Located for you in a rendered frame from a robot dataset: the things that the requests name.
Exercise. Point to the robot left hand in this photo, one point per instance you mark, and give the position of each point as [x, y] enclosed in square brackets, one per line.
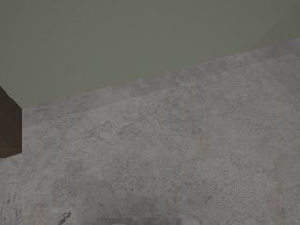
[59, 218]

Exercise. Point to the cupboard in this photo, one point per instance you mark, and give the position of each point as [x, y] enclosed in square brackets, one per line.
[11, 122]

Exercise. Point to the right robot thigh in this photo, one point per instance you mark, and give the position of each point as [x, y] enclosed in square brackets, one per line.
[184, 220]

